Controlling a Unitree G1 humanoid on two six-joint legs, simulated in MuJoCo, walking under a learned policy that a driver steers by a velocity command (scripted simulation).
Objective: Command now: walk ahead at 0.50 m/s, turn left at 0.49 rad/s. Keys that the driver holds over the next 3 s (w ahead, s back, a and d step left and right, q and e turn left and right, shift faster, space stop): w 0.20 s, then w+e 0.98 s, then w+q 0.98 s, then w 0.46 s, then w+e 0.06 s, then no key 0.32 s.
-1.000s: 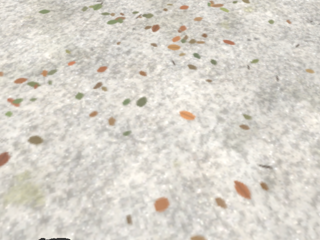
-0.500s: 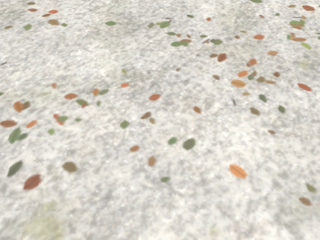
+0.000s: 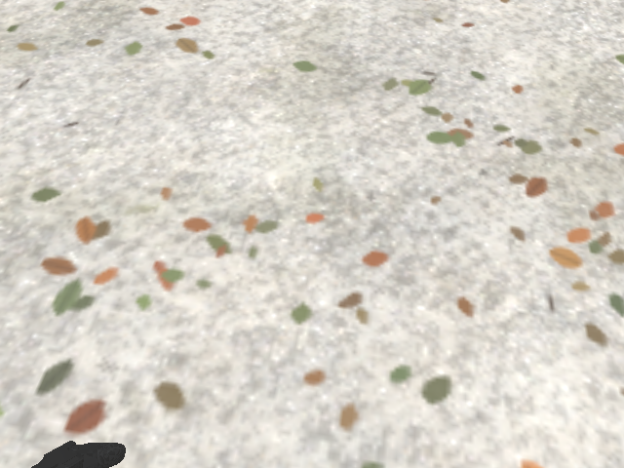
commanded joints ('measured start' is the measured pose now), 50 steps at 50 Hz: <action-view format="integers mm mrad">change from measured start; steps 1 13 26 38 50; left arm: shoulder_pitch -92 291 302 256 8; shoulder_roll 44 120 151 111 20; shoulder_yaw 4 46 52 42 12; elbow -75 19 42 -28 -137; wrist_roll -10 -39 -43 -38 -36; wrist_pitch -18 -25 25 42 54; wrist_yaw -11 -31 11 16 -42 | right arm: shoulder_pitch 15 17 -316 -90 -71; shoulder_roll -173 -157 -53 -85 -171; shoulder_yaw -48 -17 12 -21 -50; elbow -46 -41 -130 -54 43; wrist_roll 3 12 -12 -24 -9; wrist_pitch -10 -22 -63 -55 -55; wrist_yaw -14 -7 16 11 -3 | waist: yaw -18 144 126 9 -11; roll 114 -101 -52 127 83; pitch -42 -189 -37 -61 17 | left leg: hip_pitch -88 -621 -298 180 101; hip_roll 199 99 116 413 366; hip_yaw -135 -52 59 -273 185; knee -98 971 236 -86 -185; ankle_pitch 179 -278 213 -63 278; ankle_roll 115 -69 -156 81 60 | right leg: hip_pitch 153 898 438 -101 7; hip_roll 68 -248 -43 16 -8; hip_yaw -65 569 183 27 -83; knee -162 -468 -527 447 -22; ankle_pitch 182 -418 21 -313 71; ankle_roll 6 -339 -278 -71 -70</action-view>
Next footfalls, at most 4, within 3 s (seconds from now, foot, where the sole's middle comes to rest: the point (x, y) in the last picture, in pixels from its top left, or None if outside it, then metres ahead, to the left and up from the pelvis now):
0.18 right None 0.30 -0.14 -0.78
0.66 left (252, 431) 0.54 0.09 -0.78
1.16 right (395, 342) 0.74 -0.24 -0.78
1.70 left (348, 221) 1.11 -0.17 -0.78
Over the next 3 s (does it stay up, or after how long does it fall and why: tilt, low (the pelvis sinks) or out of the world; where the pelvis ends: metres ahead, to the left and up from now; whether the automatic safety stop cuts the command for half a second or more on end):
stays up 1.57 -0.23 0.00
